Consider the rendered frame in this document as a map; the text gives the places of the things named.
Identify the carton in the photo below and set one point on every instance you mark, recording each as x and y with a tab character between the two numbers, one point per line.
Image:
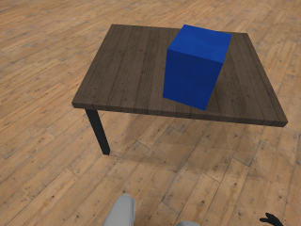
193	62

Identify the robot left thigh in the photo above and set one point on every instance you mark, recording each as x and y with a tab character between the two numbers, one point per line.
122	212

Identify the table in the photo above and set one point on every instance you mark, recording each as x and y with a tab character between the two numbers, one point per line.
127	75

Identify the right robot hand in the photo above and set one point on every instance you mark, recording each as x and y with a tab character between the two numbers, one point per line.
271	219

